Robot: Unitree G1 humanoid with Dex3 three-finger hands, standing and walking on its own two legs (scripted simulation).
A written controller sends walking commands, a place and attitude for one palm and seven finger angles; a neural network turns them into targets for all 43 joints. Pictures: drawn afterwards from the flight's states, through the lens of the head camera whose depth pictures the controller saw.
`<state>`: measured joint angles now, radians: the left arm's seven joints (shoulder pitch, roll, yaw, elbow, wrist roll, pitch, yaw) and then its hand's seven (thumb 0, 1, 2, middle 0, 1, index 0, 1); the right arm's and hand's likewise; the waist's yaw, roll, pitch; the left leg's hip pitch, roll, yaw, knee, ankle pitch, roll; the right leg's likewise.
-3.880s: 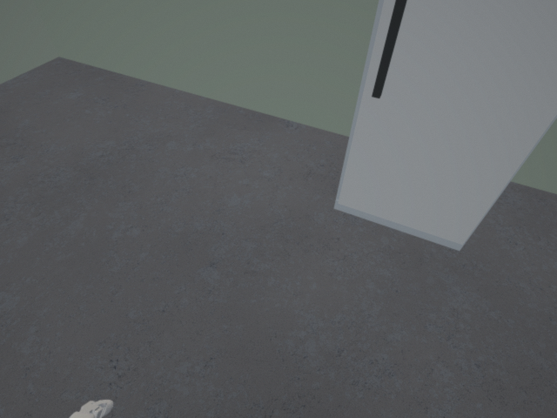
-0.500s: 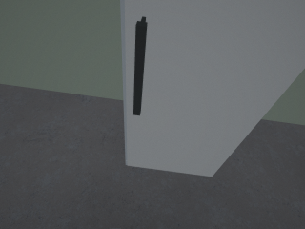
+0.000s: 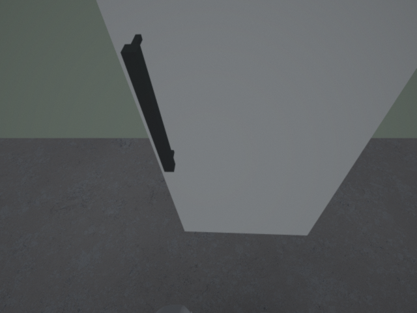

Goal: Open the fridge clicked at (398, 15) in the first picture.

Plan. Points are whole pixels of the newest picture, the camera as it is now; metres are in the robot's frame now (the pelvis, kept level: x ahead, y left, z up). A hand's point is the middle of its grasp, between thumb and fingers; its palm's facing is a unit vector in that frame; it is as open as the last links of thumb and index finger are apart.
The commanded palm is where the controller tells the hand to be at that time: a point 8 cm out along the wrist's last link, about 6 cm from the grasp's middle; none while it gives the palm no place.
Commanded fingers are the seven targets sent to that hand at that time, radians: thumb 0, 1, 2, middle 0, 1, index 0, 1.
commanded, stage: come to a stop and stand still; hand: left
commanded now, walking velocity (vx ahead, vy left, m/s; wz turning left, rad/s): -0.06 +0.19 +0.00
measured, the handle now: (156, 115) +0.49 +0.13 +0.09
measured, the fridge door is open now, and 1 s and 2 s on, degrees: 0 0 0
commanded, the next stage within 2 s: look again from close up in 1.76 s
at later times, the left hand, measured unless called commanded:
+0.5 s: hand out of the picture -0.05 +0.24 -0.17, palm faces +0.08 -0.98 -0.18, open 7.4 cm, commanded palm none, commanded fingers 0.00 0.90 0.90 -0.20 -0.30 -0.20 -0.30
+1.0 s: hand out of the picture +0.00 +0.19 -0.17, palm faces +0.01 -0.97 -0.23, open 7.2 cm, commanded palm none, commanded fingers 0.00 0.90 0.90 -0.20 -0.30 -0.20 -0.30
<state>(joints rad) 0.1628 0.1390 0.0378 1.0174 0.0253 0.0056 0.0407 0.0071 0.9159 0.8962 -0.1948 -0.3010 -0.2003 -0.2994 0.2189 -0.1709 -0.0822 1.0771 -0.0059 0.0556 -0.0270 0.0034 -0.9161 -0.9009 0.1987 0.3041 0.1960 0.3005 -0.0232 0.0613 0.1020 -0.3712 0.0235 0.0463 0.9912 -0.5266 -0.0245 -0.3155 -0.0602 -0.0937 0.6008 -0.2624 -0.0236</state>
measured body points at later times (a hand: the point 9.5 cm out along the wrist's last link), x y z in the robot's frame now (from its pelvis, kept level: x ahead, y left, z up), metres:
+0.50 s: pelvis -0.05 +0.05 +0.02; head -0.06 +0.08 +0.47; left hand -0.06 +0.29 -0.15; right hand -0.04 -0.17 -0.13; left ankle -0.07 +0.16 -0.73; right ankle -0.05 -0.09 -0.67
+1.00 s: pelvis -0.05 +0.01 +0.00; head -0.07 +0.00 +0.45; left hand +0.00 +0.24 -0.15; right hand -0.04 -0.21 -0.16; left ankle -0.05 +0.14 -0.73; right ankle -0.06 -0.09 -0.73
